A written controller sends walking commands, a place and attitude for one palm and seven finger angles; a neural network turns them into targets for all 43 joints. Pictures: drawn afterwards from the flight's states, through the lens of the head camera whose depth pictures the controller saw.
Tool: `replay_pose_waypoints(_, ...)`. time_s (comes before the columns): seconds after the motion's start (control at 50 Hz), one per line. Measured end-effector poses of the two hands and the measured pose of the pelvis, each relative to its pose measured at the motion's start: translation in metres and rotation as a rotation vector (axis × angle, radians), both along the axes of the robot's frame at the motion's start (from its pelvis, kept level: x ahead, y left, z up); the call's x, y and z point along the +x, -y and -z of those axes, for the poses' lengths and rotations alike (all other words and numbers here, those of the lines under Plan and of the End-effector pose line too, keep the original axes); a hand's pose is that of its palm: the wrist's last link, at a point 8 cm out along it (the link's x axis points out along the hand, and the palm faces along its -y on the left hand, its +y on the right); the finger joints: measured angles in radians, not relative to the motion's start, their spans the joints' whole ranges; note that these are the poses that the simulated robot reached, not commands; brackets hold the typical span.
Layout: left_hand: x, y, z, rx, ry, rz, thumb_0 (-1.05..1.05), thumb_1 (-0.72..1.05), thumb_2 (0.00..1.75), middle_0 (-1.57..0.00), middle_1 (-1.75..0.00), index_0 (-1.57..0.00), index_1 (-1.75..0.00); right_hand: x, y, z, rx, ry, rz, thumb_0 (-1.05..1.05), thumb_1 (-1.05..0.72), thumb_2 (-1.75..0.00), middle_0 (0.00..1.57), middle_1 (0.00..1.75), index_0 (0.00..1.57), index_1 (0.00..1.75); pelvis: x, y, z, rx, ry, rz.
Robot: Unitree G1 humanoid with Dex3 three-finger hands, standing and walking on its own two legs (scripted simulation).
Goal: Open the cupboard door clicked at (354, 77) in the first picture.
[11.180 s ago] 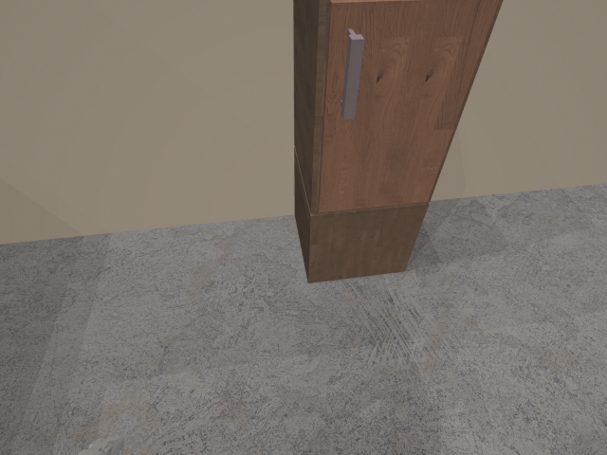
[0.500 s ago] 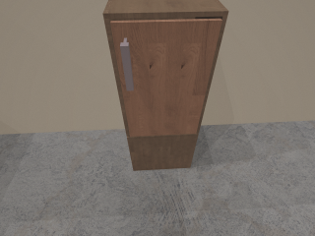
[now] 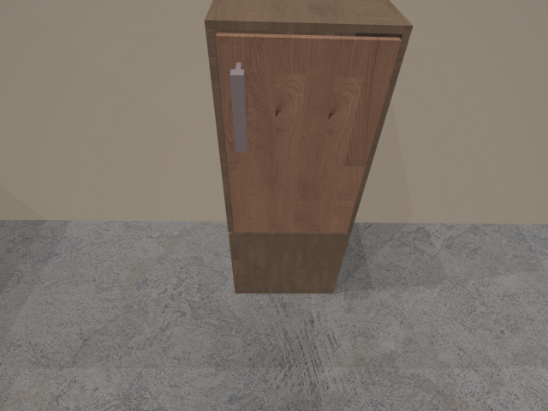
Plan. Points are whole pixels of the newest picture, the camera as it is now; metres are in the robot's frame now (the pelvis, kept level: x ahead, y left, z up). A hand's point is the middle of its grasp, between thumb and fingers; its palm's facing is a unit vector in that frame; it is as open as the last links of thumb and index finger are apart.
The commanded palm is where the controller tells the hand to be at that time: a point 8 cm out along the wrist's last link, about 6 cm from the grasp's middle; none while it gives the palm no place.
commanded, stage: look again from close up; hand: left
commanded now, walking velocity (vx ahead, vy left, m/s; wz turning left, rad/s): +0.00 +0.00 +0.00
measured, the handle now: (240, 108) +0.68 +0.13 +0.11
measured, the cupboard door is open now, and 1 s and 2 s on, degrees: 0 0 0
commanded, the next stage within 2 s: shuffle to correct the standing spot in 0.36 s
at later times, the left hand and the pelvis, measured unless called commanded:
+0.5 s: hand out of the picture -0.03 +0.19 -0.19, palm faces +0.03 -0.98 -0.20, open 7.3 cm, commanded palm none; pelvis -0.08 +0.01 -0.01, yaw -3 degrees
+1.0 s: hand out of the picture -0.07 +0.20 -0.20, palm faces +0.08 -0.99 -0.10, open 7.3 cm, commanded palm none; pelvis -0.02 +0.03 -0.01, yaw +3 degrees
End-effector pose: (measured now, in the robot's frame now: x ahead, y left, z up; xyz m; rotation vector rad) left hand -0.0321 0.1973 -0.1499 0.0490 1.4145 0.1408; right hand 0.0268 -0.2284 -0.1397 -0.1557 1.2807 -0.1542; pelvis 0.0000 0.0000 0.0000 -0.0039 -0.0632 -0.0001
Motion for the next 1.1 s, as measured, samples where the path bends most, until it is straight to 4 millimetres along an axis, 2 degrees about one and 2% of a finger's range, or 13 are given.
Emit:
replay_pose_waypoints(0.18, -0.038, 0.001, 0.003, 0.043, -0.009, -0.049, 0.0, 0.91, 0.9, -0.2, -0.29, -0.2, -0.3, -0.007, 0.004, 0.016, 0.032, 0.004, -0.024, 0.0, -0.91, -0.9, 0.2, 0.3, 0.2, 0.3, -0.019, 0.006, 0.01, 0.02, 0.041, -0.007)
replay_pose_waypoints(0.28, -0.065, 0.002, 0.0, 0.046, -0.065, -0.064, 0.0, 0.91, 0.9, -0.2, -0.29, -0.2, -0.3, -0.011, 0.005, 0.003, 0.025, 0.042, -0.001, 0.0, -0.91, -0.9, 0.2, 0.3, 0.2, 0.3, -0.035, 0.006, 0.003, 0.019, 0.005, -0.023)
replay_pose_waypoints(0.36, -0.043, -0.012, 0.008, 0.044, -0.016, 0.008, 0.0, 0.91, 0.9, -0.2, -0.3, -0.2, -0.3, -0.051, 0.006, -0.007, -0.007, 0.069, 0.068, 0.0, -0.91, -0.9, 0.2, 0.3, 0.2, 0.3, -0.049, 0.003, 0.004, 0.036, -0.028, 0.012)
replay_pose_waypoints(0.42, -0.019, -0.03, 0.02, 0.062, 0.073, 0.038, 0.01, 0.92, 0.9, -0.2, -0.3, -0.2, -0.3, -0.099, 0.001, 0.007, -0.043, -0.003, 0.095, -0.01, -0.91, -0.9, 0.19, 0.3, 0.2, 0.3, -0.067, -0.004, 0.019, 0.026, -0.032, 0.025)
replay_pose_waypoints(0.5, -0.001, -0.046, 0.009, 0.091, 0.133, 0.062, 0.01, 0.93, 0.9, -0.2, -0.29, -0.2, -0.3, -0.154, -0.016, 0.009, -0.017, -0.137, 0.127, 0.0, -0.91, -0.9, 0.19, 0.3, 0.2, 0.3, -0.075, -0.005, 0.013, 0.054, -0.005, 0.055)
replay_pose_waypoints(0.56, 0.011, -0.049, -0.006, 0.101, 0.178, 0.073, 0.01, 0.92, 0.9, -0.2, -0.29, -0.19, -0.3, -0.176, -0.028, 0.008, 0.022, -0.205, 0.11, 0.0, -0.91, -0.9, 0.19, 0.3, 0.2, 0.3, -0.075, -0.007, 0.007, 0.031, -0.021, 0.033)
replay_pose_waypoints(0.64, 0.024, -0.043, -0.013, 0.105, 0.218, 0.093, 0.01, 0.92, 0.9, -0.2, -0.29, -0.19, -0.3, -0.185, -0.034, 0.008, 0.063, -0.24, 0.103, 0.0, -0.91, -0.9, 0.2, 0.3, 0.2, 0.3, -0.072, -0.001, 0.006, 0.021, -0.058, 0.018)
replay_pose_waypoints(0.7, 0.021, -0.033, -0.011, 0.09, 0.223, 0.089, 0.0, 0.91, 0.9, -0.2, -0.29, -0.19, -0.3, -0.179, -0.031, 0.008, 0.072, -0.243, 0.093, 0.0, -0.9, -0.9, 0.2, 0.3, 0.2, 0.3, -0.073, 0.002, 0.006, -0.005, -0.06, -0.003)
replay_pose_waypoints(0.76, 0.002, -0.027, -0.008, 0.07, 0.188, 0.046, 0.0, 0.92, 0.9, -0.2, -0.29, -0.19, -0.3, -0.154, -0.023, 0.0, 0.057, -0.215, 0.065, 0.0, -0.9, -0.9, 0.2, 0.3, 0.2, 0.3, -0.069, 0.001, 0.001, -0.017, -0.062, -0.029)
replay_pose_waypoints(0.88, -0.036, -0.035, 0.003, 0.025, 0.045, -0.008, 0.0, 0.93, 0.9, -0.2, -0.3, -0.2, -0.3, -0.073, -0.009, -0.018, -0.023, -0.075, 0.006, 0.0, -0.91, -0.9, 0.2, 0.3, 0.2, 0.3, -0.049, -0.011, -0.003, -0.027, -0.079, -0.067)
replay_pose_waypoints(0.94, -0.045, -0.043, 0.017, -0.008, -0.015, -0.027, 0.0, 0.92, 0.9, -0.2, -0.3, -0.2, -0.3, -0.034, -0.01, -0.017, -0.075, 0.013, -0.039, 0.0, -0.91, -0.9, 0.2, 0.3, 0.2, 0.3, -0.035, -0.024, 0.007, -0.044, -0.082, -0.063)
replay_pose_waypoints(1.0, -0.039, -0.051, 0.022, -0.026, -0.064, -0.015, 0.0, 0.92, 0.9, -0.2, -0.3, -0.2, -0.3, -0.014, -0.015, -0.017, -0.101, 0.042, -0.042, 0.0, -0.91, -0.9, 0.19, 0.3, 0.2, 0.3, -0.023, -0.031, 0.011, -0.025, -0.084, -0.057)
replay_pose_waypoints(1.1, 0.007, -0.061, 0.006, -0.018, -0.003, -0.024, 0.01, 0.91, 0.9, -0.2, -0.29, -0.19, -0.3, -0.002, -0.028, -0.028, -0.085, -0.017, -0.064, 0.0, -0.91, -0.9, 0.19, 0.3, 0.2, 0.3, 0.003, -0.032, -0.005, -0.024, -0.1, -0.068)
